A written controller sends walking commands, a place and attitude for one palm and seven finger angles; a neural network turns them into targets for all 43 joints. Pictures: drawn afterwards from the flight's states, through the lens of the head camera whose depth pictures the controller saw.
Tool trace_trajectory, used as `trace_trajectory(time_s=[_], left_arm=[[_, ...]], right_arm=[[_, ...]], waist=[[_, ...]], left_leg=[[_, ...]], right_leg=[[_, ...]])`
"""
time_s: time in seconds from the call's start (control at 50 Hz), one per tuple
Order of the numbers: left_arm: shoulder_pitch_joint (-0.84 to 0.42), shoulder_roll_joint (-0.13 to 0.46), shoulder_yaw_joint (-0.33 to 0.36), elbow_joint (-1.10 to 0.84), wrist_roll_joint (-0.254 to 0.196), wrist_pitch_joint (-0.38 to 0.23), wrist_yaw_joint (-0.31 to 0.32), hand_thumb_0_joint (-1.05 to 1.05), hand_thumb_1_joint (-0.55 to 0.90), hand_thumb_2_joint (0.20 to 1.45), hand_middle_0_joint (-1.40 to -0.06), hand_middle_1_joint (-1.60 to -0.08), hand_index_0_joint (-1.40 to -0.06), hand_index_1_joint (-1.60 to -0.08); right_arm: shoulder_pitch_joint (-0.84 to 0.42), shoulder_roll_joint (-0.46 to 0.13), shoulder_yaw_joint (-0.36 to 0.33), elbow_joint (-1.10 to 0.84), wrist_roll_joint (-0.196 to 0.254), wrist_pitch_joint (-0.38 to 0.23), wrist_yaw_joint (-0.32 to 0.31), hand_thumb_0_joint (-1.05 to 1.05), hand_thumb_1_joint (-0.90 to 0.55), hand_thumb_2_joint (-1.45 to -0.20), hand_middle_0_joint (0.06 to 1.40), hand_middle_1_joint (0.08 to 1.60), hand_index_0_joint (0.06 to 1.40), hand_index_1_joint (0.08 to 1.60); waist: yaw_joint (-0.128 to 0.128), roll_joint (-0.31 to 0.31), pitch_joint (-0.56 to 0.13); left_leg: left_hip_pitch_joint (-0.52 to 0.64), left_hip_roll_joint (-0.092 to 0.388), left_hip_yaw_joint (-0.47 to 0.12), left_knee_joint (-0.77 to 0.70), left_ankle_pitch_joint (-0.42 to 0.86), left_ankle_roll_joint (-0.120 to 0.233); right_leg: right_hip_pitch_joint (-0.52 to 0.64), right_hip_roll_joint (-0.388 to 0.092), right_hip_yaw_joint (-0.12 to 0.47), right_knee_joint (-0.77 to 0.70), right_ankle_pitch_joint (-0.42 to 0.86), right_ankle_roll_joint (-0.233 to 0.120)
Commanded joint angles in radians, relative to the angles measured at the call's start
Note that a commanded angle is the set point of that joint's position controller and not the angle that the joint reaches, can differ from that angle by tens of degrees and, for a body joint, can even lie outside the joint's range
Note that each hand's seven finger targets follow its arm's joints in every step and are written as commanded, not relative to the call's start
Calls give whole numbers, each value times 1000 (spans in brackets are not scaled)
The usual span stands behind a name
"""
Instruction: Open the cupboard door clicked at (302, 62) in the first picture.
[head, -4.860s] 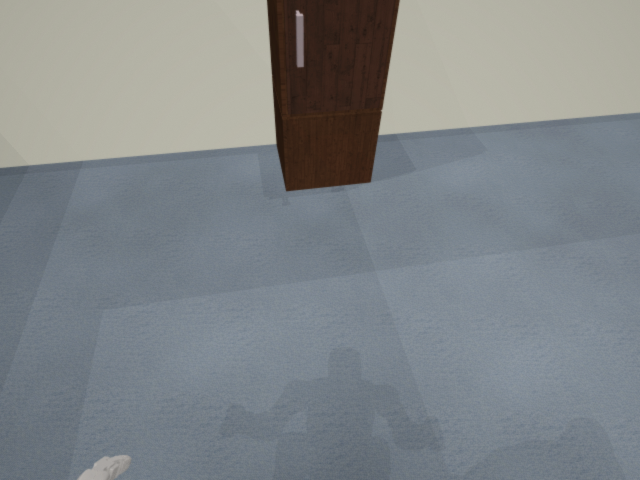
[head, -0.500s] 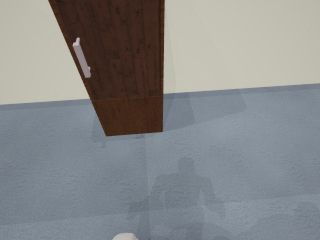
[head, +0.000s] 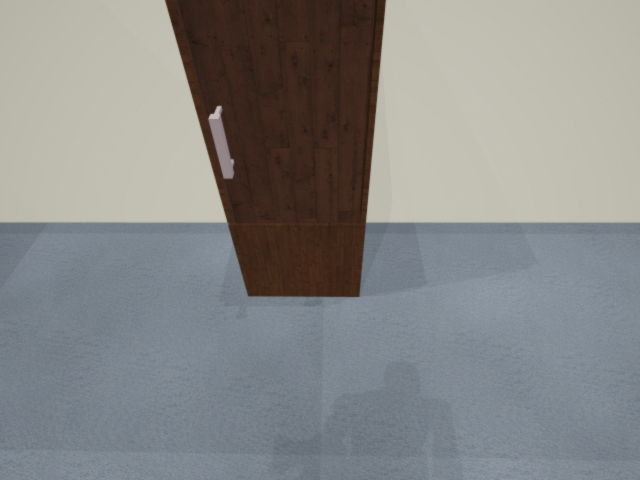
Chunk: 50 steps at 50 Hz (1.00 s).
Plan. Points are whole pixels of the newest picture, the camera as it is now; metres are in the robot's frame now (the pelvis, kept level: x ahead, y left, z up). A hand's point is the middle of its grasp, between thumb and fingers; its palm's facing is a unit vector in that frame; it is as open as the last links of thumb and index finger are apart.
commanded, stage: take the last steps up to it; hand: left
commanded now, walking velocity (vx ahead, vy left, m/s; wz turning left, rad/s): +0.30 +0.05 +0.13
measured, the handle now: (223, 143) +0.83 +0.29 -0.04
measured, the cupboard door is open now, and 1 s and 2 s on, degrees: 0 0 0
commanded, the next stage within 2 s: come to a stop and stand still in 0.78 s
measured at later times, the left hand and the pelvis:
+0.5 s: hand out of the picture +0.03 +0.23 -0.18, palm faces +0.13 -0.98 -0.13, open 7.4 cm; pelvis +0.14 +0.08 +0.00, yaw +2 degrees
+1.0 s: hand (215, 322) +0.41 +0.23 -0.16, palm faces -0.03 -0.98 -0.20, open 7.4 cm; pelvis +0.30 +0.07 +0.00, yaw +1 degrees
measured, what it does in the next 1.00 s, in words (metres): walks ahead: left foot, then right foot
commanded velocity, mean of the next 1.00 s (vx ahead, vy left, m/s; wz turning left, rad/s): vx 0.16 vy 0.01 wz -0.01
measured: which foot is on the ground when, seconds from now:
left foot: up 0.00-0.40, down 0.42-0.96, up 0.98-1.00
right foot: down 0.00-0.42, up 0.44-0.92, down 0.94-1.00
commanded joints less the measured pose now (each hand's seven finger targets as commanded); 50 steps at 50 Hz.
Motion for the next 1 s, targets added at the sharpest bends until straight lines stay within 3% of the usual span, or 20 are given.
trace_trajectory(time_s=[0.0, 0.06, 0.1, 0.22, 0.3, 0.32, 0.36, 0.38, 0.4, 0.42, 0.48, 0.52, 0.64, 0.82, 0.88, 0.9, 0.92, 0.94, 0.96, 0.98], left_arm=[[192, 205, 45, 14, -8, -39, 29, 0, 900, 900, -200, -300, -200, -300], [125, 103, 18, 13, -10, -56, 28, 0, 900, 900, -200, -300, -200, -300], [155, 91, 12, 30, -13, -65, 27, 0, 900, 900, -200, -300, -200, -300], [263, 94, 15, 104, -6, -77, 29, 0, 900, 900, -200, -300, -200, -300], [268, 110, 20, 135, -2, -67, 30, 0, 900, 900, -200, -300, -200, -300], [264, 109, 24, 142, -1, -63, 30, 0, 900, 900, -200, -300, -200, -300], [234, 102, 25, 143, -9, -56, 29, 0, 900, 900, -200, -300, -200, -300], [256, 62, 19, 138, -15, -55, 25, 0, 900, 900, -200, -300, -200, -300], [273, 6, 8, 114, -26, -52, 17, 0, 900, 900, -200, -300, -200, -300], [195, 25, 8, 77, -20, -44, 21, 0, 900, 900, -200, -300, -200, -300], [107, 12, 19, 95, -12, -39, 6, 0, 900, 900, -200, -300, -200, -300], [146, -12, 17, 115, -7, -27, 0, 0, 900, 900, -200, -300, -200, -300], [77, -3, 22, 71, -6, -1, -2, 0, 900, 900, -200, -300, -200, -300], [-141, 4, 12, -18, -11, -12, -2, 0, 900, 900, -200, -300, -200, -300], [-14, 18, 12, 23, -10, -30, 2, 0, 900, 900, -200, -300, -200, -300], [85, 57, 20, 56, -9, -43, 12, 0, 900, 900, -200, -300, -200, -300], [155, 133, 33, 79, -7, -57, 29, 0, 900, 900, -200, -300, -200, -300], [193, 179, 34, 92, -22, -54, 33, 0, 900, 900, -200, -300, -200, -300], [135, 178, 25, 79, -22, -48, 41, 0, 900, 900, -200, -300, -200, -300], [87, 165, 28, 68, -18, -42, 48, 0, 900, 900, -200, -300, -200, -300]], right_arm=[[-113, -119, -34, -110, -8, -24, 18, 0, -900, -900, 200, 300, 200, 300], [-27, -84, -35, -42, -11, -19, 28, 0, -900, -900, 200, 300, 200, 300], [-5, -56, -31, -23, -6, -18, 31, 0, -900, -900, 200, 300, 200, 300], [-93, -29, -23, -46, 2, -32, 38, 0, -900, -900, 200, 300, 200, 300], [-123, -7, -11, -49, 5, -51, 41, 0, -900, -900, 200, 300, 200, 300], [-101, -12, -14, -44, 5, -56, 39, 0, -900, -900, 200, 300, 200, 300], [68, -50, -21, 17, -2, -71, 24, 0, -900, -900, 200, 300, 200, 300], [226, -131, -41, 60, -9, -82, 10, 0, -900, -900, 200, 300, 200, 300], [332, -239, -65, 88, -9, -86, -5, 0, -900, -900, 200, 300, 200, 300], [354, -256, -63, 94, 2, -72, -15, 0, -900, -900, 200, 300, 200, 300], [127, -101, -25, 51, 1, -86, -23, 0, -900, -900, 200, 300, 200, 300], [106, -49, -15, 55, 3, -104, -28, 0, -900, -900, 200, 300, 200, 300], [127, -55, -9, 62, 6, -113, -32, 0, -900, -900, 200, 300, 200, 300], [214, -68, -16, 107, -10, -89, -31, 0, -900, -900, 200, 300, 200, 300], [201, -73, -10, 117, -2, -81, -35, 0, -900, -900, 200, 300, 200, 300], [195, -58, -7, 115, 9, -83, -33, 0, -900, -900, 200, 300, 200, 300], [224, -9, 2, 104, 21, -83, -30, 0, -900, -900, 200, 300, 200, 300], [237, -7, 3, 96, 32, -70, -37, 0, -900, -900, 200, 300, 200, 300], [214, 2, -1, 95, 36, -58, -44, 0, -900, -900, 200, 300, 200, 300], [190, 14, -3, 97, 37, -42, -42, 0, -900, -900, 200, 300, 200, 300]], waist=[[70, -214, 139], [10, -159, 169], [6, -151, 147], [44, -184, 118], [51, -199, 107], [42, -210, 101], [-43, -127, 29], [-97, 57, -99], [-114, 314, -179], [-123, 258, -145], [-48, 91, 62], [-8, 49, 60], [15, 49, 73], [-44, 56, 110], [20, 40, 23], [61, -3, -52], [68, -166, -153], [59, -180, -229], [38, -127, -189], [36, -190, -175]], left_leg=[[-438, 56, -67, 399, -39, 3], [-373, 95, -27, 438, 136, -18], [-356, 90, 8, 412, 195, -35], [-365, 109, 72, 202, 194, -41], [-221, 81, 120, 25, 151, -17], [-158, 76, 127, -12, 136, -8], [122, 35, 152, -149, 196, 3], [350, 142, 31, -193, 227, 32], [508, 398, -334, -296, 272, 116], [454, 448, -398, -379, 198, 156], [141, 362, -193, -438, 204, 130], [85, 322, -87, -454, 328, 119], [152, 301, 0, -477, 504, 147], [234, 294, 32, -366, 686, 135], [229, 239, 81, -172, 807, 85], [146, 203, 101, -55, 730, 44], [-59, 116, 130, 124, 408, -15], [-50, 42, 102, 285, -186, -45], [-55, 52, 24, 338, -232, -39], [-68, 61, 14, 386, -219, -40]], right_leg=[[78, -398, 529, -497, -459, -136], [23, -291, 270, -449, -181, -89], [52, -249, 154, -432, -18, -79], [177, -262, 98, -395, 185, -115], [147, -264, 66, -331, 256, -113], [125, -267, 66, -301, 251, -109], [36, -205, 0, -86, 326, -76], [-54, -135, -60, 166, 245, -39], [-296, -3, -92, 456, -232, 4], [-362, -12, 20, 611, -289, -19], [-368, -110, 75, 686, -59, -26], [-303, -114, 66, 635, 7, -9], [-373, -106, 64, 489, 107, 18], [-281, -45, -16, 116, 69, -14], [-45, 13, -58, -59, 187, -30], [139, -34, -4, -98, 414, -34], [365, -239, 227, -55, 898, -106], [376, -408, 319, -80, 1275, -239], [299, -410, 264, -93, 1302, -273], [236, -385, 260, -95, 1249, -269]])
